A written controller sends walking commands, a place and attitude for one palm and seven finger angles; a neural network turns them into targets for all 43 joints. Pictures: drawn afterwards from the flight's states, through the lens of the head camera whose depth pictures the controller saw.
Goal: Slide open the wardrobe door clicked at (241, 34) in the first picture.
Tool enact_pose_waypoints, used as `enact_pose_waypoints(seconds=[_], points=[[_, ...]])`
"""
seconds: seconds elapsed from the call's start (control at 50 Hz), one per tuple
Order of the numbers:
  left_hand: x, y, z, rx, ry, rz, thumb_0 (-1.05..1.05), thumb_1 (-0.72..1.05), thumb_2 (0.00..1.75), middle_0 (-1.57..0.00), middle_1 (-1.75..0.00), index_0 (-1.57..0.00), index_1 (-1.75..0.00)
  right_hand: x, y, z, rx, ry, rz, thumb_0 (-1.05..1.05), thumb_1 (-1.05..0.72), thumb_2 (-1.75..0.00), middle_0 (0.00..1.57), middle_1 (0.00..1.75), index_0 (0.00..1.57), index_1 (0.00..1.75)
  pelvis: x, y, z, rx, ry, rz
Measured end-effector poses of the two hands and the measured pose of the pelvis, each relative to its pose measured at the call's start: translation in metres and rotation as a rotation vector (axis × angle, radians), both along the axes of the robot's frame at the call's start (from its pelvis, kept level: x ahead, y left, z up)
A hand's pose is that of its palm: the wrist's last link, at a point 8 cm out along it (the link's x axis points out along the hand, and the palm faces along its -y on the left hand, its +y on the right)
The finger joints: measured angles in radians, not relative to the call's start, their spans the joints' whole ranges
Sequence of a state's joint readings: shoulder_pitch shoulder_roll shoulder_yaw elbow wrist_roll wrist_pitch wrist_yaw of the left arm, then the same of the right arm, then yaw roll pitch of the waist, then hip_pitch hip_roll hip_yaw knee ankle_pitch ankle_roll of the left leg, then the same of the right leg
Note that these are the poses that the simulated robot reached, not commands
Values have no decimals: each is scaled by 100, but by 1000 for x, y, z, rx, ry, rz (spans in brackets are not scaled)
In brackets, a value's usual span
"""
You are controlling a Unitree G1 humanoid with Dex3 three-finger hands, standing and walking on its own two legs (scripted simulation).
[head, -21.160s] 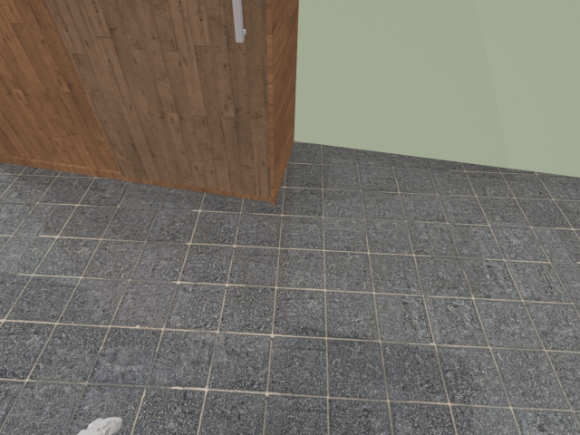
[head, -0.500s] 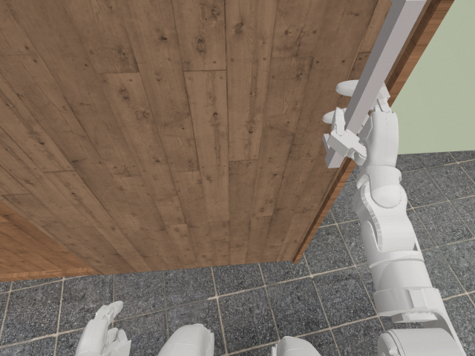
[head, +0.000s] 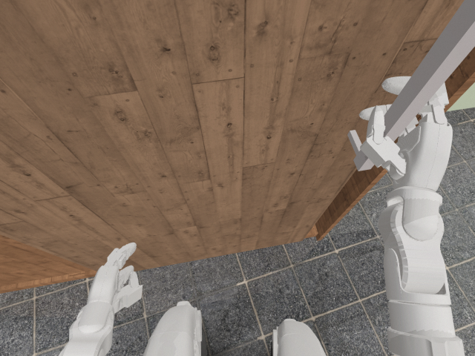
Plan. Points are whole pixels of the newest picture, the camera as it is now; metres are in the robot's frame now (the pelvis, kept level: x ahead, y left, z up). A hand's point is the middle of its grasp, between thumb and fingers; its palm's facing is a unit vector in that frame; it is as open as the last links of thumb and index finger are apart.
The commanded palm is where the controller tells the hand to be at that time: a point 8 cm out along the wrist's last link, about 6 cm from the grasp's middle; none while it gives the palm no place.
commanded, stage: step sideways, sliding the door along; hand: right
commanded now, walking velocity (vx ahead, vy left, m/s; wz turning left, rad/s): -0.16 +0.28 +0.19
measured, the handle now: (398, 91) +0.41 -0.22 +0.18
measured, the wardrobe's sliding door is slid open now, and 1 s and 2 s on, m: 0.07 0.40 0.47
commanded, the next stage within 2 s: stop walking and hold the door there in 1.70 s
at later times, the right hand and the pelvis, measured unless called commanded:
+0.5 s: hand (264, 156) +0.34 -0.05 +0.15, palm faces +0.26 +0.97 +0.00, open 6.4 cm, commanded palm +0.30 -0.02 +0.15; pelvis +0.02 +0.11 +0.00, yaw +1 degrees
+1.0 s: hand (115, 184) +0.31 +0.13 +0.15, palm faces +0.14 +0.99 -0.08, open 6.2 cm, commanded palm +0.29 +0.12 +0.14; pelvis -0.02 +0.25 +0.01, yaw +7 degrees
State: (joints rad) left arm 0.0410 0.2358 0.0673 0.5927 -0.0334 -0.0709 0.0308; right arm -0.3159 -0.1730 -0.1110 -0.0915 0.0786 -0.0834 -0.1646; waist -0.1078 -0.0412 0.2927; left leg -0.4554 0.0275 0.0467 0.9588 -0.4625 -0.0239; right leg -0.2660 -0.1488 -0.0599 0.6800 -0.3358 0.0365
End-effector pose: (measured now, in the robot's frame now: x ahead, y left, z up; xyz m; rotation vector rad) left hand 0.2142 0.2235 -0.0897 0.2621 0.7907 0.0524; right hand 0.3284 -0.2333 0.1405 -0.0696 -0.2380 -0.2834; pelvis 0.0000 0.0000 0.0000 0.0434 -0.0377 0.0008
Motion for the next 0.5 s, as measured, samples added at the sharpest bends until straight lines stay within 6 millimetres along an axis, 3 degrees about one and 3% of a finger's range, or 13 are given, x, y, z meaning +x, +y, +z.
enact_pose_waypoints(seconds=[0.14,0.3,0.4,0.5], points=[[-11,25,15,-28,44,-55,1,91,90,-19,-30,-20,-30,-5,34,2,26,26,-12,3,-74,-81,45,140,25,138,15,38,17,36,-10,18],[23,54,-7,-159,-65,-84,1,90,90,-20,-30,-21,-30,-11,80,1,-30,20,-113,0,-71,-83,45,140,19,138,32,100,-3,6,-33,21],[36,83,-2,-126,-83,-33,2,90,90,-20,-30,-21,-30,-17,111,3,-26,54,-88,-1,-73,-82,45,140,16,139,26,109,7,-47,27,24],[26,107,9,-41,-85,6,1,91,90,-20,-30,-20,-30,-19,140,-1,34,-13,29,1,-75,-82,43,140,17,137,20,111,1,-19,39,21]])
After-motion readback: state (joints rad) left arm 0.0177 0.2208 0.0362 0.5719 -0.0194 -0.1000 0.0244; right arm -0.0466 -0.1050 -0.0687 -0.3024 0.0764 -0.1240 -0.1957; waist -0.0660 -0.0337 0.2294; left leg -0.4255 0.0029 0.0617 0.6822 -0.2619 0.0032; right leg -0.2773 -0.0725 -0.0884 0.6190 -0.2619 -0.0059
